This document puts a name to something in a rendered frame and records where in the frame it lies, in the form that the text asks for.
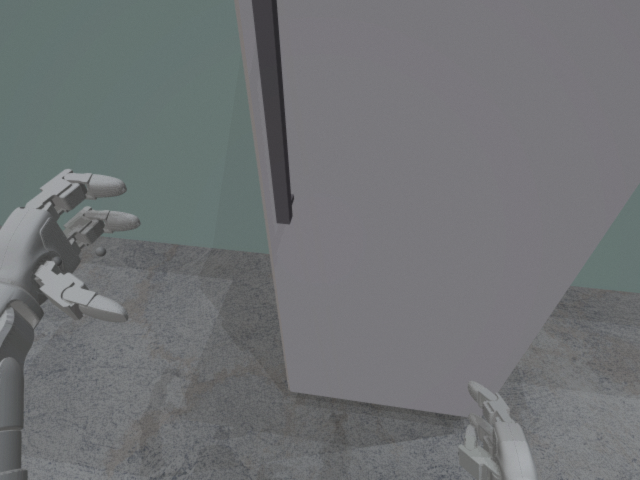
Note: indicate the handle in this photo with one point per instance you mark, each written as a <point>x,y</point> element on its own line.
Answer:
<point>269,57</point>

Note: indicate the left robot hand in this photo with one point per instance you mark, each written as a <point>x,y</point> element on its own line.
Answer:
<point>31,237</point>

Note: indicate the robot left forearm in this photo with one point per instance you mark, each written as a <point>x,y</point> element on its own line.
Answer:
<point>20,313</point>

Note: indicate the fridge door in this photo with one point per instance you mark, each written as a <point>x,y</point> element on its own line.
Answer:
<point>454,164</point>

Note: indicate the right robot hand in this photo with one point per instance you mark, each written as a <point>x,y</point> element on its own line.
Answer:
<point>507,454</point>

